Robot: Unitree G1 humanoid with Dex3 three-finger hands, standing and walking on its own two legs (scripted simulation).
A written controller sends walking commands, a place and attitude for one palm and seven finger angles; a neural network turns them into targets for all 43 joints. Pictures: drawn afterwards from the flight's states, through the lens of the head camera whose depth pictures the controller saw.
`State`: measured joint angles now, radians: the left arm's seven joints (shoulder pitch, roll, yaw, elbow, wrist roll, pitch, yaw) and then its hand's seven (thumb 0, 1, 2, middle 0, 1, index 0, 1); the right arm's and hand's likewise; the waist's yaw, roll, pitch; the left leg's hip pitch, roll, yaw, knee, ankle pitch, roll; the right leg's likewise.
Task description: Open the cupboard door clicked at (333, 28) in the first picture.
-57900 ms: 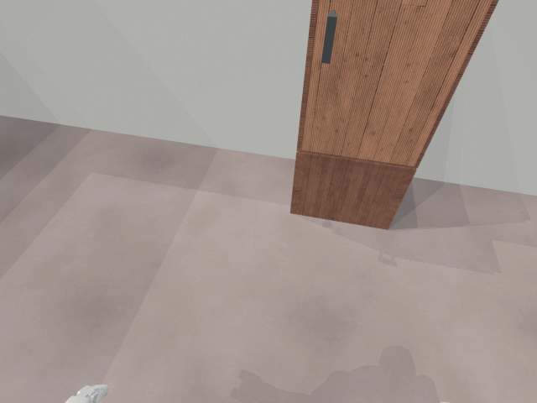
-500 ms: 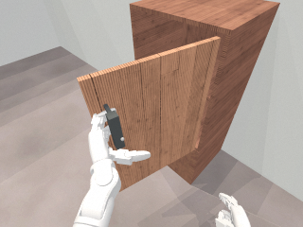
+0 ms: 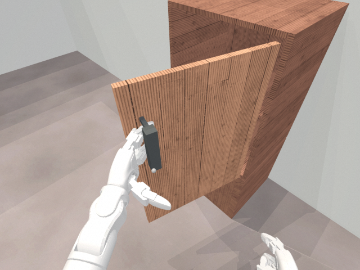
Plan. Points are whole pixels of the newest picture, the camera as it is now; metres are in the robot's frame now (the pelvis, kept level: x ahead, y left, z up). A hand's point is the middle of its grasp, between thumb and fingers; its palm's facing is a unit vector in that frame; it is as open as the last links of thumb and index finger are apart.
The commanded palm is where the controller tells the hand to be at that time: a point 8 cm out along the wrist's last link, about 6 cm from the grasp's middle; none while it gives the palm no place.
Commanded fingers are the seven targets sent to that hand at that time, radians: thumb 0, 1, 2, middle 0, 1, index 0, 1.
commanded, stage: slide the hand sideways off the handle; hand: left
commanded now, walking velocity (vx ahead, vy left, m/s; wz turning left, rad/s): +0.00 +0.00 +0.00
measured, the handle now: (149, 143) +0.36 +0.12 +0.11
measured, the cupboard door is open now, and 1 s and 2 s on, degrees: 74 74 74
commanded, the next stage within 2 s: draw the hand back to the body in 0.92 s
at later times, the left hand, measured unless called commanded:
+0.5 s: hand (139, 183) +0.26 +0.12 +0.10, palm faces +0.00 -1.00 -0.04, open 16.2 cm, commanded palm +0.23 +0.18 +0.10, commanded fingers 0.00 -0.50 0.30 -0.15 -0.30 -0.15 -0.30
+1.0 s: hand (111, 201) +0.22 +0.16 +0.10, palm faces +0.03 -1.00 -0.06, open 16.3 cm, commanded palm +0.20 +0.21 +0.10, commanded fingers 0.00 -0.50 0.30 -0.15 -0.30 -0.15 -0.30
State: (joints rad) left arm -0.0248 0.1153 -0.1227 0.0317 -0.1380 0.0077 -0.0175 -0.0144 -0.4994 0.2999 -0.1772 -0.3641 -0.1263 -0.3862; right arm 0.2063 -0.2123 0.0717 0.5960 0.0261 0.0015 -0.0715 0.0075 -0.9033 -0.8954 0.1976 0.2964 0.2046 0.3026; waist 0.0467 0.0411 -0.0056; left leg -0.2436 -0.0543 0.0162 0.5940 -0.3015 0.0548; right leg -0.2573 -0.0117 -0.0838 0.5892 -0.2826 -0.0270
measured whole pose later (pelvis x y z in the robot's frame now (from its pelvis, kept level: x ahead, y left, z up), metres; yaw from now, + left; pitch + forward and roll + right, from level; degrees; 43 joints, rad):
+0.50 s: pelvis +0.02 -0.02 +0.00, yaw -2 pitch -1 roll +0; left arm 0.27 0.18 0.01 -0.20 -0.17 0.01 -0.06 -0.01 -0.50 0.30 -0.18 -0.31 -0.18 -0.32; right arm 0.21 -0.21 0.06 0.55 0.02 -0.05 -0.05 0.01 -0.90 -0.90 0.20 0.30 0.20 0.30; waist 0.04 0.04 -0.02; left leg -0.24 -0.01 0.03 0.59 -0.33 0.03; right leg -0.26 0.03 -0.07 0.58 -0.30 -0.05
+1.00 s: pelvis +0.02 -0.04 -0.01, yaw +0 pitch +1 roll +0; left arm 0.42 0.25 0.21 -0.20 -0.32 -0.11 -0.28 -0.01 -0.50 0.30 -0.15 -0.30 -0.16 -0.31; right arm 0.24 -0.27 0.04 0.57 0.04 -0.21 -0.08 0.01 -0.90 -0.90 0.20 0.30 0.20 0.30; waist 0.05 0.06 -0.05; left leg -0.32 0.00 -0.01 0.67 -0.37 0.00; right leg -0.32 0.04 -0.11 0.64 -0.34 -0.07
